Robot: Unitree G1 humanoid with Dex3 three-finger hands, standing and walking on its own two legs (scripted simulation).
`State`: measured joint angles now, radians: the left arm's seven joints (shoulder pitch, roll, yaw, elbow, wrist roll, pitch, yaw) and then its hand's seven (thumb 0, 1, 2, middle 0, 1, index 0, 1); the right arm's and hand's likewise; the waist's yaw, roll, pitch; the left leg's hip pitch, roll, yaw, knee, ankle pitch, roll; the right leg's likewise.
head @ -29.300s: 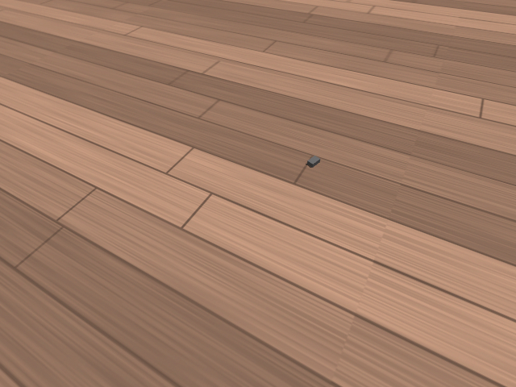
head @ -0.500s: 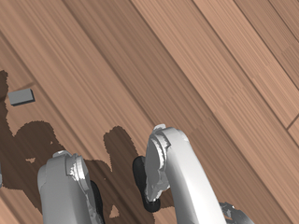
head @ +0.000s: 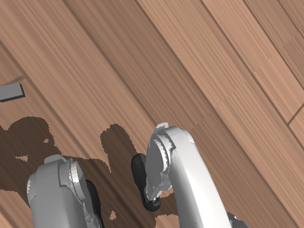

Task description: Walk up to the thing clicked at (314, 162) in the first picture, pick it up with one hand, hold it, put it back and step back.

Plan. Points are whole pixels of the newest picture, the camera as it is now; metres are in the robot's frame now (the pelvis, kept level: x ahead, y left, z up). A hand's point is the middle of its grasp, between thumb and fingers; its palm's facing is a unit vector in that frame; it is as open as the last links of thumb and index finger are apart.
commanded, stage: home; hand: left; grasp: from above
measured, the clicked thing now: (10, 92) +0.53 +0.29 -0.33
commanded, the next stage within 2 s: none
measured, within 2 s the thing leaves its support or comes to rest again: neither
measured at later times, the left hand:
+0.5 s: hand out of the picture +0.40 +0.29 -0.02, palm faces -0.34 -0.49 -0.80, open 7.9 cm
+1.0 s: hand out of the picture +0.28 +0.22 +0.18, palm faces +0.07 -0.94 -0.35, open 7.4 cm
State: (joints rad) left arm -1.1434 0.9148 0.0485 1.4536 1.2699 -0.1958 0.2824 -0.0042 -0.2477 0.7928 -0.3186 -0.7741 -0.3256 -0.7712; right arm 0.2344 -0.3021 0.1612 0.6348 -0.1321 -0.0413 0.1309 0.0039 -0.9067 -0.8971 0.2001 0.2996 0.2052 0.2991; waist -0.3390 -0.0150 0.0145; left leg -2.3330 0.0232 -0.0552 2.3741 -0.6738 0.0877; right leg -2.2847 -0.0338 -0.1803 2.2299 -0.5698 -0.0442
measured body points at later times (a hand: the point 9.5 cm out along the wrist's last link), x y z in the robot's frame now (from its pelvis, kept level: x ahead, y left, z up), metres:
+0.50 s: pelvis +0.01 +0.00 +0.10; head +0.21 +0.06 +0.50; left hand +0.41 +0.32 +0.02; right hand +0.12 -0.27 -0.01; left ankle +0.08 +0.10 -0.31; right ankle +0.12 -0.10 -0.31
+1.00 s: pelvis +0.04 -0.01 +0.28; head +0.14 +0.03 +0.72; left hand +0.27 +0.27 +0.21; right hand +0.25 -0.22 +0.19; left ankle +0.07 +0.10 -0.31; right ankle +0.12 -0.10 -0.31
